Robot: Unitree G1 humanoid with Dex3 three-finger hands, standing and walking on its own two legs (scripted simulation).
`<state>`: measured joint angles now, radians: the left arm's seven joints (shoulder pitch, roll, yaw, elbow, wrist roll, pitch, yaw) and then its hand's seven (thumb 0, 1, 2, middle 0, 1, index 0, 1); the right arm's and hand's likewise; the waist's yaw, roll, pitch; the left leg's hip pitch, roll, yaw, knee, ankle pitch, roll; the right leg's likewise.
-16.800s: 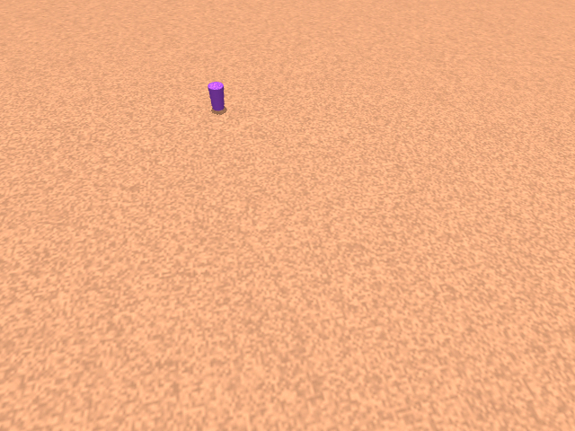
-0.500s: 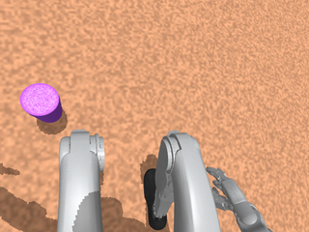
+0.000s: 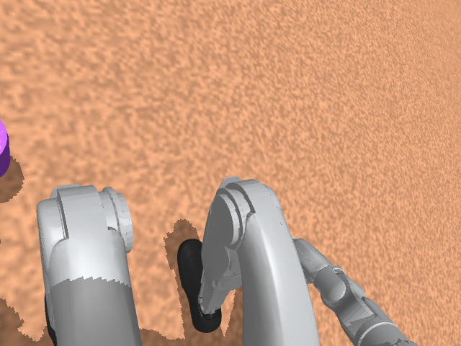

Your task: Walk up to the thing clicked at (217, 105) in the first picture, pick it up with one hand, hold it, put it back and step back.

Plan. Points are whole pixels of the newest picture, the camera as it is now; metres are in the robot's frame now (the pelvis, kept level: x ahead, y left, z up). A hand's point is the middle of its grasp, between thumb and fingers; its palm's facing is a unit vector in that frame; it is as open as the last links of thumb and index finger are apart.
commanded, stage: close in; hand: left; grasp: from the side
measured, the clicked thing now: out of the picture +0.40 +0.30 -0.21
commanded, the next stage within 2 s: rest palm in 0.48 s
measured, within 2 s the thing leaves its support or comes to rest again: leaves its support in 1.74 s
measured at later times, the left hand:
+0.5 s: hand out of the picture +0.38 +0.31 -0.17, palm faces +0.38 -0.92 +0.03, open 17.4 cm
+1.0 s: hand out of the picture +0.39 +0.31 -0.18, palm faces +0.41 -0.91 +0.01, open 14.1 cm
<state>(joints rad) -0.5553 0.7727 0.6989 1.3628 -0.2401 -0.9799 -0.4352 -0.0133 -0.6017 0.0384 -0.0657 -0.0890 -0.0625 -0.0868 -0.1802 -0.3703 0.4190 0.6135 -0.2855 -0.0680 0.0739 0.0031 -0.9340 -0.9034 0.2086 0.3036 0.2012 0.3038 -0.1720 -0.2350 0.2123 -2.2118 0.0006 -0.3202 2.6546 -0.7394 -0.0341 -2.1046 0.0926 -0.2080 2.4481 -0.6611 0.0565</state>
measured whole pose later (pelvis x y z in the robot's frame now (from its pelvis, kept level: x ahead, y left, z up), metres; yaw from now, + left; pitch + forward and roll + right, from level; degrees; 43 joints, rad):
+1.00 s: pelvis -0.02 +0.01 -0.01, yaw -3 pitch +9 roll -18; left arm -0.58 0.82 0.54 1.45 -0.11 -1.16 -0.01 -0.01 -0.19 0.36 -0.31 -0.29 -0.30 -0.29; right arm -0.19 -0.38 0.53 0.54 -0.37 0.01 0.15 0.00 -0.89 -0.89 0.21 0.30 0.20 0.30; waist -0.21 -0.29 0.30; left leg -2.18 0.01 -0.39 2.69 -0.71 -0.01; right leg -2.05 0.12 -0.26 2.41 -0.60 0.07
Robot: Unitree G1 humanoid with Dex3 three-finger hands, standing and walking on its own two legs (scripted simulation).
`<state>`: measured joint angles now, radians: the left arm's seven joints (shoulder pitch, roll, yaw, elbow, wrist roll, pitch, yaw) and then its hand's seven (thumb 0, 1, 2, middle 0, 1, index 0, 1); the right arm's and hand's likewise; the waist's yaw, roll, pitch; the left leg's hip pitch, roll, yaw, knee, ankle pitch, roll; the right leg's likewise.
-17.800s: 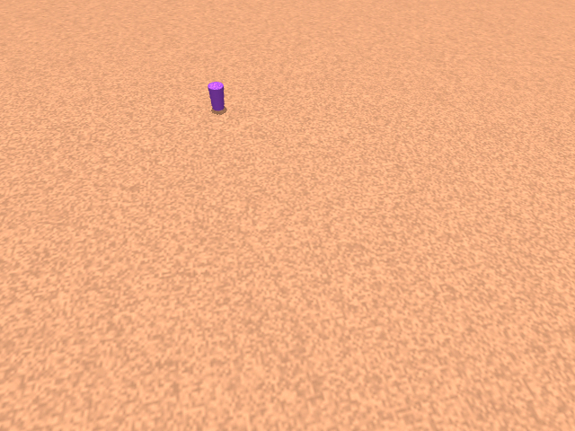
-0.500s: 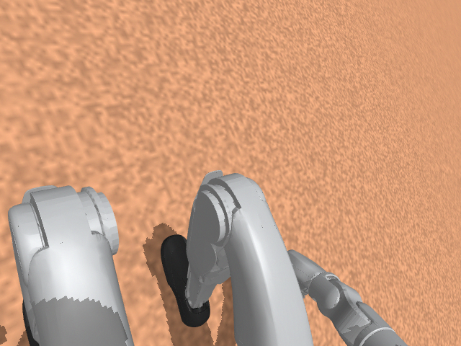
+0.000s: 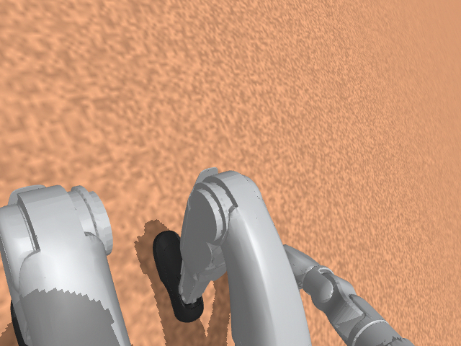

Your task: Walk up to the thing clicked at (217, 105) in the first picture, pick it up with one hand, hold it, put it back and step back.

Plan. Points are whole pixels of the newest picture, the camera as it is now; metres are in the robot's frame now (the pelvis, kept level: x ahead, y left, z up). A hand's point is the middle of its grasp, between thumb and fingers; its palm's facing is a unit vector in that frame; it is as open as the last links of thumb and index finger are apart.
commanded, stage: close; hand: left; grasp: from the side
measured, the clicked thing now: out of the picture +0.41 +0.31 -0.20
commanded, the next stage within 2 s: settle in 0.24 s
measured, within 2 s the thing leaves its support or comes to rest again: leaves its support in 0.74 s
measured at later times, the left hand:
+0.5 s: hand out of the picture +0.41 +0.32 -0.17, palm faces +0.48 -0.88 +0.01, open 12.0 cm
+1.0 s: hand out of the picture +0.37 +0.34 -0.12, palm faces +0.46 -0.89 -0.05, open 12.1 cm
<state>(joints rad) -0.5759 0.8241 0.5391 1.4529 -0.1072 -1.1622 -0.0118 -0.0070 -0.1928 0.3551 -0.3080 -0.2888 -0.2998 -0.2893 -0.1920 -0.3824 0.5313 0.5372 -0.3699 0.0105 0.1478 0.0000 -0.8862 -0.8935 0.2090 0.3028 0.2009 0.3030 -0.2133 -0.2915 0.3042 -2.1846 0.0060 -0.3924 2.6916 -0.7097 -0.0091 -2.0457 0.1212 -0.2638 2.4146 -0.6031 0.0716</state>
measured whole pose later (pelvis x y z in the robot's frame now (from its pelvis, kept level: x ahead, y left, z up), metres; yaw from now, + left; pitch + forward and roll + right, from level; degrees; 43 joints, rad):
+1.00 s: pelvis +0.01 -0.01 +0.03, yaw +2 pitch +19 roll -16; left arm -0.46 0.69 0.49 1.04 -0.10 -0.82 -0.02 0.03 -0.53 0.99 -0.65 -0.97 -0.53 -0.96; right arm -0.06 -0.32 0.37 0.59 -0.27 0.05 0.13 0.00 -0.91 -0.90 0.21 0.30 0.20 0.30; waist -0.16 -0.20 0.16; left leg -2.20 0.01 -0.32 2.56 -0.72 -0.01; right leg -2.06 0.07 -0.22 2.34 -0.66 0.05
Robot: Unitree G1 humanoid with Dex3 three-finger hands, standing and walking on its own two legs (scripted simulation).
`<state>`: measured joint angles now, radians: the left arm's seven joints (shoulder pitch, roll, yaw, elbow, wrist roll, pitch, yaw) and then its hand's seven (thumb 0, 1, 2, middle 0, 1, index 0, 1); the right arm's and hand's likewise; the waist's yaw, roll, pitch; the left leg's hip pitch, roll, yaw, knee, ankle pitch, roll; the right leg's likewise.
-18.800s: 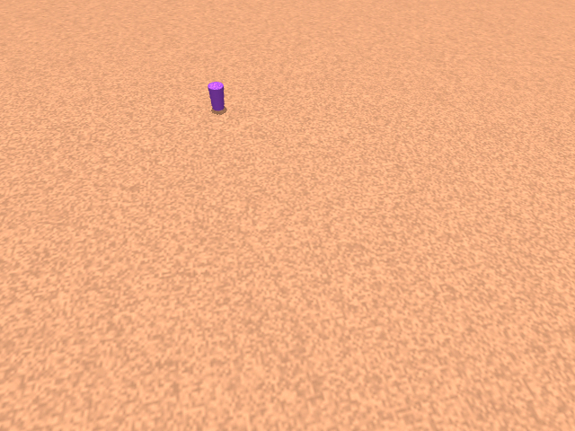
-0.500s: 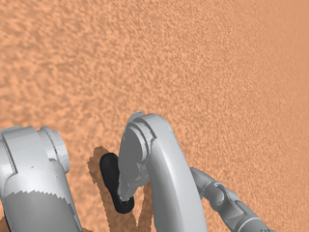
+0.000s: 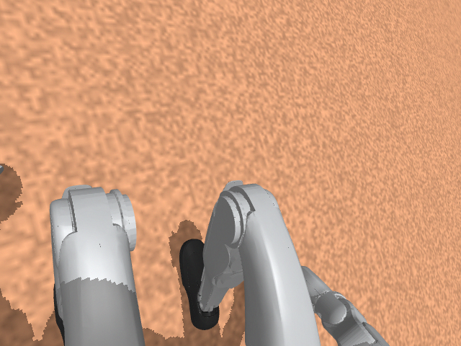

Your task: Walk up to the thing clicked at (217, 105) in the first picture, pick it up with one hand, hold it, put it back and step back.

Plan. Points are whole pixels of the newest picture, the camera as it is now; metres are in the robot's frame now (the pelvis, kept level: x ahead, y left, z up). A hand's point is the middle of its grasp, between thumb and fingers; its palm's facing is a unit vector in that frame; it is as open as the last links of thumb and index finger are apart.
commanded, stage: settle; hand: left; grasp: from the side
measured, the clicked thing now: out of the picture +0.37 +0.33 -0.19
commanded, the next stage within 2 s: lift in 1.38 s
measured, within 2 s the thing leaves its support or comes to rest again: neither
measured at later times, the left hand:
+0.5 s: hand out of the picture +0.37 +0.32 -0.05, palm faces +0.39 -0.92 -0.06, open 12.2 cm
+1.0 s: hand out of the picture +0.39 +0.30 +0.00, palm faces +0.40 -0.91 -0.05, open 12.2 cm
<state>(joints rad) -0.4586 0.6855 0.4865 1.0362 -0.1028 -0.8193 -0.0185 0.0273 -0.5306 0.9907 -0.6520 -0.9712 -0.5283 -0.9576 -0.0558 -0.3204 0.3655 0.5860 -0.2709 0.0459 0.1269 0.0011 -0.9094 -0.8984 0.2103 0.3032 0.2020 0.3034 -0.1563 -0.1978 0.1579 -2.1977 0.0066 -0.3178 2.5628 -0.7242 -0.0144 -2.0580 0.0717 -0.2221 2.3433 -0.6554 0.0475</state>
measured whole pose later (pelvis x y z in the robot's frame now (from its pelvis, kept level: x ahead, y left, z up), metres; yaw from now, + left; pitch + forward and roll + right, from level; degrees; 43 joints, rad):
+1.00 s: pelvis +0.02 -0.02 +0.06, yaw +8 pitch +33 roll -6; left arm -0.49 0.40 0.47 0.80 -0.15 -0.61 -0.15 0.03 -0.60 1.07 -0.68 -0.97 -0.55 -0.96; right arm 0.05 -0.29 0.06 0.69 -0.09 0.02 0.06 0.01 -0.91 -0.90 0.21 0.30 0.20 0.30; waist -0.10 -0.02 -0.10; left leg -2.16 0.02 -0.13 2.30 -0.71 -0.04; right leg -2.11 0.02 -0.08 2.23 -0.70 0.01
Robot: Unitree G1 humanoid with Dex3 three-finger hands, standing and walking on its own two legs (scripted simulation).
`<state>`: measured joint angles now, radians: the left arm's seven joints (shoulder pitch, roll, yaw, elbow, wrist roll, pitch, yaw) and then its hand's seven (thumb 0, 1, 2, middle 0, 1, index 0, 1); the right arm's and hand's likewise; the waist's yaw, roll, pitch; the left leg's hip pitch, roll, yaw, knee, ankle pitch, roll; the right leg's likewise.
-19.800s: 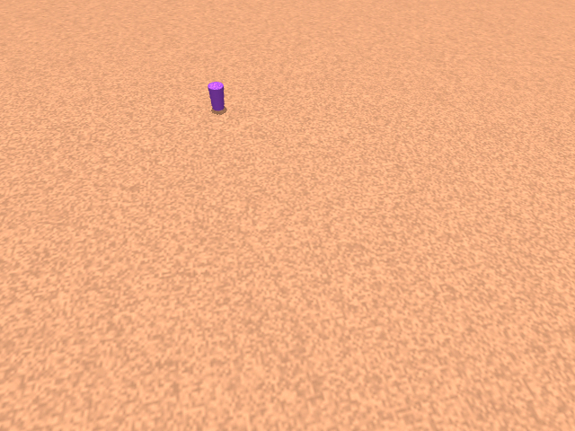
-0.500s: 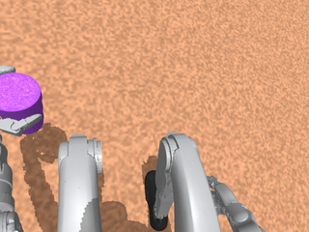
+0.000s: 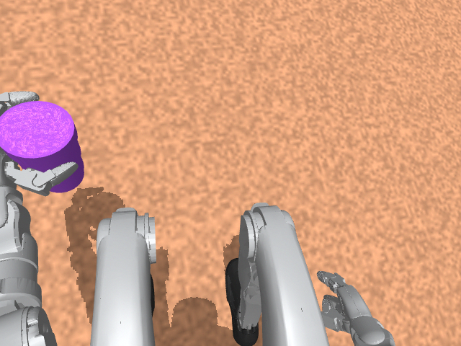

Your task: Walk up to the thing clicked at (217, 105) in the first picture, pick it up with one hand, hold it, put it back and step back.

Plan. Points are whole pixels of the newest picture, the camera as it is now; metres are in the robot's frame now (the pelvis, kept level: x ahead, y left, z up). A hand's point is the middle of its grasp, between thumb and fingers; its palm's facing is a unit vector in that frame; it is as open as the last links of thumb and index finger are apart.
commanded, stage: settle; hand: left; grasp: from the side
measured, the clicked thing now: (50, 154) +0.41 +0.26 -0.09
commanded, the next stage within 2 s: lift in 0.38 s
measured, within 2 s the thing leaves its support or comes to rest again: neither
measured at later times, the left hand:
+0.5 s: hand (33, 146) +0.40 +0.27 -0.03, palm faces +0.27 -0.96 -0.07, open 12.2 cm
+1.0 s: hand (15, 146) +0.38 +0.26 +0.03, palm faces +0.24 -0.97 -0.07, open 12.2 cm
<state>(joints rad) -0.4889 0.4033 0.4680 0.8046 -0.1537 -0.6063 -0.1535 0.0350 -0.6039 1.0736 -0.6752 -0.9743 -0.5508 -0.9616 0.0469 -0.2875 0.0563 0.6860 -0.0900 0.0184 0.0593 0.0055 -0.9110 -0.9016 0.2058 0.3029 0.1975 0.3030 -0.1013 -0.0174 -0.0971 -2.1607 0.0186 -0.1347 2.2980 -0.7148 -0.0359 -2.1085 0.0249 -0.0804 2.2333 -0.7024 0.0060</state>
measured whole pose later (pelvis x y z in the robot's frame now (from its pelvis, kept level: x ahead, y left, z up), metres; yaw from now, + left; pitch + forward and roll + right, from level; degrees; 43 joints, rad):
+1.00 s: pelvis +0.00 +0.00 +0.07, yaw +2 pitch +34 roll -4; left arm -0.33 0.32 0.37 0.58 -0.17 -0.48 -0.13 0.03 -0.61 1.09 -0.67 -0.99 -0.54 -0.98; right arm 0.08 -0.26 0.01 0.64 -0.03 -0.03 0.02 0.01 -0.93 -0.90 0.21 0.30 0.20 0.30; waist -0.07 0.00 -0.16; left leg -1.99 0.02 -0.09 2.08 -0.69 -0.03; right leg -1.95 0.02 -0.05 2.03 -0.69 0.01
